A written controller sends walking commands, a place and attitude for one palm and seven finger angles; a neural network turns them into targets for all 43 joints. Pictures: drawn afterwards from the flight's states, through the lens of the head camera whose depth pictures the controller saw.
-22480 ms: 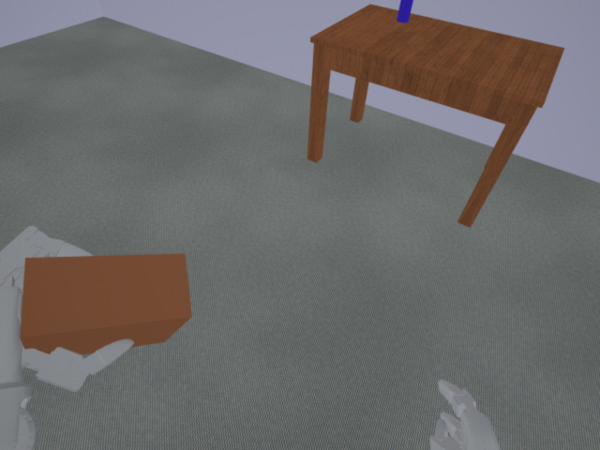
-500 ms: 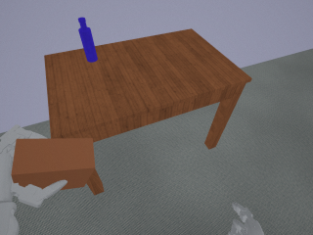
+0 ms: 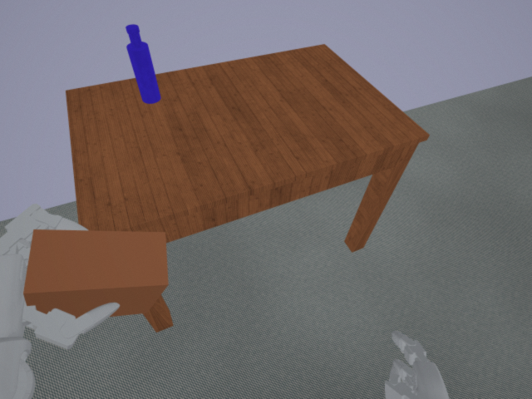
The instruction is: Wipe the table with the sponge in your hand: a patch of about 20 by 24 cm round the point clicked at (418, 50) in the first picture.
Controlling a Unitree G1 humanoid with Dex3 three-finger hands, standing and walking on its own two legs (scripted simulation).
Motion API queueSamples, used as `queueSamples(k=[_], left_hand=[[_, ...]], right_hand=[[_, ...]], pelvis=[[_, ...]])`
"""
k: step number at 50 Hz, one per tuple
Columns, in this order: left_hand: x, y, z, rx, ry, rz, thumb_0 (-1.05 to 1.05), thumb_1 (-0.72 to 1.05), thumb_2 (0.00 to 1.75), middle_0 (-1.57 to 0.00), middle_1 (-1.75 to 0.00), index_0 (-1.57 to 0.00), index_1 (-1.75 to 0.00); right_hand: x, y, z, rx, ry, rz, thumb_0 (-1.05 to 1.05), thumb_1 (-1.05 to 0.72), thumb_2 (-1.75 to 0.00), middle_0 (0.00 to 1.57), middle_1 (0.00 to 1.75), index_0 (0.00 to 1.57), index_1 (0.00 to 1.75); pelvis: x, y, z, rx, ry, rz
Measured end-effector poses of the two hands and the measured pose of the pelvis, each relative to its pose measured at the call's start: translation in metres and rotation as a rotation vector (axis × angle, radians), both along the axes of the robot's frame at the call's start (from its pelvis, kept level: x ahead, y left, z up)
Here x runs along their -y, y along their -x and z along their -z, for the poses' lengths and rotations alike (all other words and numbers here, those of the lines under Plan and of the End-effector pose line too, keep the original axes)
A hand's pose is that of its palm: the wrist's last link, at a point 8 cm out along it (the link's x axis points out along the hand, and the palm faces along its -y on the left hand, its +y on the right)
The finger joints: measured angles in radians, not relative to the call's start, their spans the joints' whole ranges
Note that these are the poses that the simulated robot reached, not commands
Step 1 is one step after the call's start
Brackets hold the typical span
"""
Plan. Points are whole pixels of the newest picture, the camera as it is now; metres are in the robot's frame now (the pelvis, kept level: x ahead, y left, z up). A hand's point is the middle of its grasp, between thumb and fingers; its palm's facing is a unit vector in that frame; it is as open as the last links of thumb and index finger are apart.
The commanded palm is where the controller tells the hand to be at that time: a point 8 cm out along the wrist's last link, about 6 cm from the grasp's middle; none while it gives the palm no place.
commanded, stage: shuffle to correct the standing spot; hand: left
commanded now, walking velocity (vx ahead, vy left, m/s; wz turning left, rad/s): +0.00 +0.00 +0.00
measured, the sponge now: (119, 277) +0.23 +0.20 +0.10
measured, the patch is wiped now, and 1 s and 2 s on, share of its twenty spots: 0.00 0.00 0.00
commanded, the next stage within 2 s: none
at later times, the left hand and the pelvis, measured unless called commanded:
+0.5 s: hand (121, 220) +0.29 +0.21 +0.14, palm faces +0.38 -0.85 -0.37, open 10.8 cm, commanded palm +0.23 +0.25 +0.18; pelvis +0.06 -0.03 -0.02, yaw -1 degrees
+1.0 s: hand (229, 153) +0.41 +0.09 +0.15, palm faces +0.36 -0.84 -0.40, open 10.8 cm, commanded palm +0.35 +0.13 +0.18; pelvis +0.19 -0.14 -0.03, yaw -1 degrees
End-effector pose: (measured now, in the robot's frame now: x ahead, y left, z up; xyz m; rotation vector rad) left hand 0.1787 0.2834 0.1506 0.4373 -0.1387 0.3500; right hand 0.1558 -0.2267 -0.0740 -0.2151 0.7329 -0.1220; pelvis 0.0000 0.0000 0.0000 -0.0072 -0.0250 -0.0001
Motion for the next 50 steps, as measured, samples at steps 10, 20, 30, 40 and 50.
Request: queueSamples(k=[10, 20, 30, 40, 50], left_hand=[[-0.003, -0.004, -0.037, 0.133, -0.109, -0.015, -0.01, -0.55, 1.03, -0.68, -1.34, -0.67, -1.34], [0.02, -0.039, 0.006, 0.054, 0.046, -0.062, -0.01, -0.56, 1.03, -0.68, -1.34, -0.67, -1.33], [0.054, -0.11, -0.037, 0.137, -0.176, 0.108, -0.01, -0.56, 1.03, -0.69, -1.34, -0.67, -1.33], [0.101, -0.147, -0.02, 0.069, -0.222, 0.04, -0.01, -0.56, 1.03, -0.69, -1.33, -0.67, -1.33], [0.149, -0.197, -0.013, 0.22, -0.105, 0.098, -0.01, -0.56, 1.03, -0.69, -1.33, -0.67, -1.33]], right_hand=[[-0.006, -0.022, 0.001, 0.029, -0.042, -0.014, 0.01, -0.91, -0.9, 0.2, 0.3, 0.2, 0.3], [0.013, -0.041, 0.023, -0.091, -0.033, -0.038, 0.01, -0.91, -0.9, 0.2, 0.3, 0.2, 0.3], [0.039, -0.075, 0.018, -0.056, -0.051, 0.023, 0.01, -0.91, -0.9, 0.2, 0.3, 0.2, 0.3], [0.1, -0.127, 0.055, -0.114, -0.064, 0.006, 0.01, -0.91, -0.9, 0.2, 0.3, 0.2, 0.3], [0.144, -0.198, 0.021, 0.007, 0.027, 0.006, 0.01, -0.91, -0.9, 0.2, 0.3, 0.2, 0.3]], pelvis=[[0.007, -0.013, 0.002, -0.008, 0.002, -0.011], [0.026, -0.048, 0.01, -0.015, 0.013, -0.033], [0.051, -0.086, 0.011, 0.009, -0.021, 0.013], [0.104, -0.145, 0.03, 0.014, 0.025, 0.001], [0.142, -0.187, 0.034, 0.047, -0.029, 0.021]])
